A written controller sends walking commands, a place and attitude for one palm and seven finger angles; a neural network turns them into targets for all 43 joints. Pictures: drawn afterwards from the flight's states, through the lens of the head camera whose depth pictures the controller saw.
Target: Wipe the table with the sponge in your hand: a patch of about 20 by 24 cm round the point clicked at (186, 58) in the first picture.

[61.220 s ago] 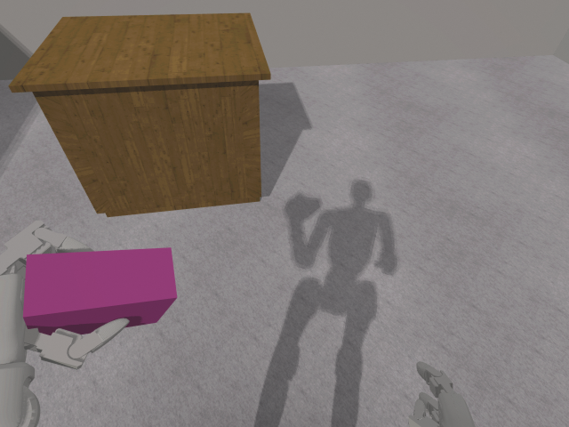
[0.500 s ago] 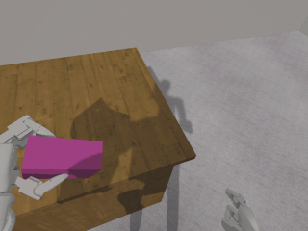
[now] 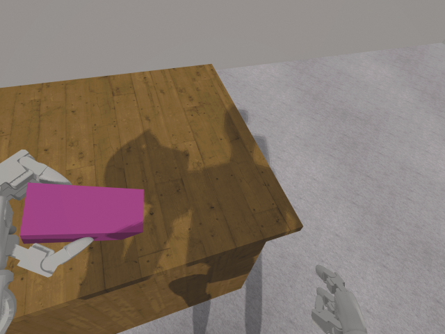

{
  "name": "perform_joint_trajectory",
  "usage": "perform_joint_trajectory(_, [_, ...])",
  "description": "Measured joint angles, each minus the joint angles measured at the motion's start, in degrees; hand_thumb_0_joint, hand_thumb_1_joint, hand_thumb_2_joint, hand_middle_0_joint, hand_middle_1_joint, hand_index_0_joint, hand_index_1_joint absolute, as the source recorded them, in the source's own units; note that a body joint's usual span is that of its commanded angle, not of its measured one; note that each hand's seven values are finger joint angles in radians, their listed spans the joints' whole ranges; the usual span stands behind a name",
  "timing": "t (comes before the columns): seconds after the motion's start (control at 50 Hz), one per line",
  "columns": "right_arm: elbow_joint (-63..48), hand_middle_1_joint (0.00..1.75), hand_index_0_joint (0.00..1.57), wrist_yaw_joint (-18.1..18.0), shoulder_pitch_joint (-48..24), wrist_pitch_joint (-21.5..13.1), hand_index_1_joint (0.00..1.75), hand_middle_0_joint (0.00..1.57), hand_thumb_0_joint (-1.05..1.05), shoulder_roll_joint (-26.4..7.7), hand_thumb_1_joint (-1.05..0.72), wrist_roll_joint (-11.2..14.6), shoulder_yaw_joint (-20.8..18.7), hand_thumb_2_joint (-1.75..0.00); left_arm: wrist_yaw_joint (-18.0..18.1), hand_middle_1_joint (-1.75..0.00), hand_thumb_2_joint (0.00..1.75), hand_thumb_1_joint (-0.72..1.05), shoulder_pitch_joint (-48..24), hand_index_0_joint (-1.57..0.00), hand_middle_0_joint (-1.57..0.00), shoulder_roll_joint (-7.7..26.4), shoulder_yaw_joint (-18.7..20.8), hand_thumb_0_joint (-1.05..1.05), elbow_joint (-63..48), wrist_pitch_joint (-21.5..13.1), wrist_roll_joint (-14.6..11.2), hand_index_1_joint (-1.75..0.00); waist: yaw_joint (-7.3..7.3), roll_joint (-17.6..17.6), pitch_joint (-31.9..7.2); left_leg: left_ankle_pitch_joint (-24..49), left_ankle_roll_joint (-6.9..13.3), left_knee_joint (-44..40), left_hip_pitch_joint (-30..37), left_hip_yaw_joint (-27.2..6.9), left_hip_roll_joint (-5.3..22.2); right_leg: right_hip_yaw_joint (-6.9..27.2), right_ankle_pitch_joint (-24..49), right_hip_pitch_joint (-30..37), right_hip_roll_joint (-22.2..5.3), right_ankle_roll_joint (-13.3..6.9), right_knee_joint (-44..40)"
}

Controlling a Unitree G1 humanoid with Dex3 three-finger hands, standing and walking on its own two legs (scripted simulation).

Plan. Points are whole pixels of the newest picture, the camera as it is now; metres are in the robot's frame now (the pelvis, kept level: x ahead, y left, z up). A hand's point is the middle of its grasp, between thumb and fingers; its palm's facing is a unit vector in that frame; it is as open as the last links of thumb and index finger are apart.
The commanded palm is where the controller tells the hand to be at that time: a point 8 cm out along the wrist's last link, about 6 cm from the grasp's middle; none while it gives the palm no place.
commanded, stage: look again from close up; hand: left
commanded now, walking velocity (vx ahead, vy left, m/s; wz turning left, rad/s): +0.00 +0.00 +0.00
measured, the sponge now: (101, 216) +0.24 +0.20 +0.12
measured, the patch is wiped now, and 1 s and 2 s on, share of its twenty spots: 0.00 0.00 0.00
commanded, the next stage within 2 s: shuffle to correct the standing spot in 0.28 s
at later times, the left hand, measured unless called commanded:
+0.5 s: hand (78, 219) +0.22 +0.21 +0.16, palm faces +0.36 -0.85 -0.38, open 10.0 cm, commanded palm +0.16 +0.25 +0.18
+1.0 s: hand (129, 212) +0.23 +0.15 +0.16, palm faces +0.30 -0.87 -0.39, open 10.0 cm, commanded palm +0.17 +0.19 +0.18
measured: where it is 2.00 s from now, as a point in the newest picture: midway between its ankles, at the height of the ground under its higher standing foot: outside the picture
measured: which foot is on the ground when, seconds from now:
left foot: down 0.00-1.00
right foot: down 0.00-1.00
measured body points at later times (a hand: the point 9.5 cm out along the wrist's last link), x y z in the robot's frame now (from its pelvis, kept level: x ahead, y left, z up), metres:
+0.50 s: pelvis +0.00 -0.03 +0.00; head +0.02 -0.02 +0.45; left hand +0.19 +0.26 +0.18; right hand +0.18 -0.27 -0.07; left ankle +0.03 +0.05 -0.74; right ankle +0.01 -0.16 -0.74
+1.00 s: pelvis +0.01 -0.08 +0.00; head +0.03 -0.07 +0.45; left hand +0.21 +0.20 +0.18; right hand +0.18 -0.32 -0.07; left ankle +0.03 +0.05 -0.74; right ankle +0.01 -0.16 -0.74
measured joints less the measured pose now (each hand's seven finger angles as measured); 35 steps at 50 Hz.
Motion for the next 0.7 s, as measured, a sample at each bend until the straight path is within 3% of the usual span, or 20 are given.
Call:
perform_joint_trajectory(0.2, [1.0,0.3,0.2,-0.7,1.1,0.9,0.3,0.2,0.01,-1.4,-0.9,0.6,-0.9,-0.9,0.4,-1.36,1.06,-0.52,0.3,-0.76,-0.75,-1.4,-0.8,-0.01,1.8,0.0,0.0,-1.36,0.18,1.2,-0.9,0.3,-0.7,0.0,0.1,-0.6,0.7,-0.6,0.4,0.4,0.7,0.8,-0.5])
perform_joint_trajectory(0.44, [1.2,0.3,0.2,-1.3,1.2,0.6,0.3,0.2,0.01,-2.1,-0.9,0.7,-1.4,-0.9,0.4,-1.36,1.06,-0.52,1.0,-0.76,-0.75,-1.9,-1.8,-0.01,2.6,0.6,-0.4,-1.36,-0.68,1.8,-2.1,0.2,-1.9,0.1,-0.2,-1.3,2.1,-1.1,0.6,0.5,2.1,-0.4,-1.2])
perform_joint_trajectory(0.7, [0.1,0.3,0.2,-0.8,1.1,1.7,0.3,0.2,0.01,-0.7,-0.9,0.9,-1.3,-0.9,-0.1,-1.36,1.06,-0.52,-0.1,-0.76,-0.75,-1.3,-0.9,-0.01,2.4,2.0,-1.5,-1.36,-0.4,1.0,-2.7,0.1,-3.8,-0.4,0.1,-1.3,3.6,-1.1,-0.3,-0.2,3.5,-2.1,-0.1])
